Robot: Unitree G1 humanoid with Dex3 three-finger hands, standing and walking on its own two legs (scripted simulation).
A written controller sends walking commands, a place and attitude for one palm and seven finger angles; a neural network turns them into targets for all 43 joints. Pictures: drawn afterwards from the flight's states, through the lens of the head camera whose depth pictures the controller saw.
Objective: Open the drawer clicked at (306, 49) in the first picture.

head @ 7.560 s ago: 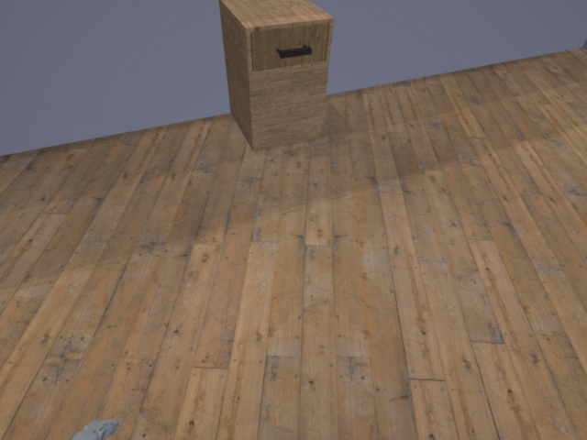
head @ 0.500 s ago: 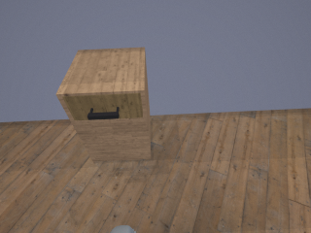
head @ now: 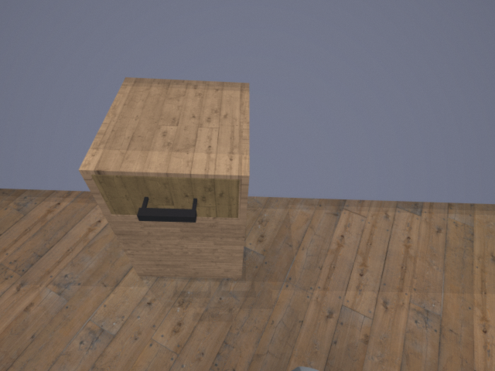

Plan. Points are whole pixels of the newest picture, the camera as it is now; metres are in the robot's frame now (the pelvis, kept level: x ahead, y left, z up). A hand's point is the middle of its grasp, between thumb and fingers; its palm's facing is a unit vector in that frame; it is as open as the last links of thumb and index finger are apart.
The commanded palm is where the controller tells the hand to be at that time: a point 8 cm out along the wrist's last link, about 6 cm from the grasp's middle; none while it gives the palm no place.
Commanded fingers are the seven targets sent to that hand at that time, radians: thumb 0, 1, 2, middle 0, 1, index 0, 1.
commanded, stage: come to a stop and stand still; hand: left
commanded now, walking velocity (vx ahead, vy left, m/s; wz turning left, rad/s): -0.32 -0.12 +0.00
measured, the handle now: (169, 208) +0.54 +0.26 -0.22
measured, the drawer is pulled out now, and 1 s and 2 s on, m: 0.00 0.00 0.00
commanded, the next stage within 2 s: look again from close up in 1.34 s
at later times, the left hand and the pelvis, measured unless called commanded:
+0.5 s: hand out of the picture +0.10 +0.12 -0.15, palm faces +0.05 -0.95 -0.30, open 7.4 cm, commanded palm none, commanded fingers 0.00 0.90 0.90 -0.20 -0.30 -0.20 -0.30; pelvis +0.03 -0.07 +0.00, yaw +0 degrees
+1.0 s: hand out of the picture -0.01 +0.18 -0.18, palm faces +0.09 -0.98 -0.19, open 7.4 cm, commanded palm none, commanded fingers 0.00 0.90 0.90 -0.20 -0.30 -0.20 -0.30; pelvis +0.00 -0.01 +0.01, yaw +1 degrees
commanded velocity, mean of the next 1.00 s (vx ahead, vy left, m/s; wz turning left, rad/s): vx -0.06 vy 0.07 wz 0.00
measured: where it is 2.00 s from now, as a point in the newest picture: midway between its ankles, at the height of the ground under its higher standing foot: outside the picture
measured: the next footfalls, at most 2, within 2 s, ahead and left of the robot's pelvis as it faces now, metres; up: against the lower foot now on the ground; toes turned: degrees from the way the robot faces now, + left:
right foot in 0.24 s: +0.12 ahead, -0.13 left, +0.00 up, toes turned -5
left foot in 0.88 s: -0.01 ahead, +0.09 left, +0.00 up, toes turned +1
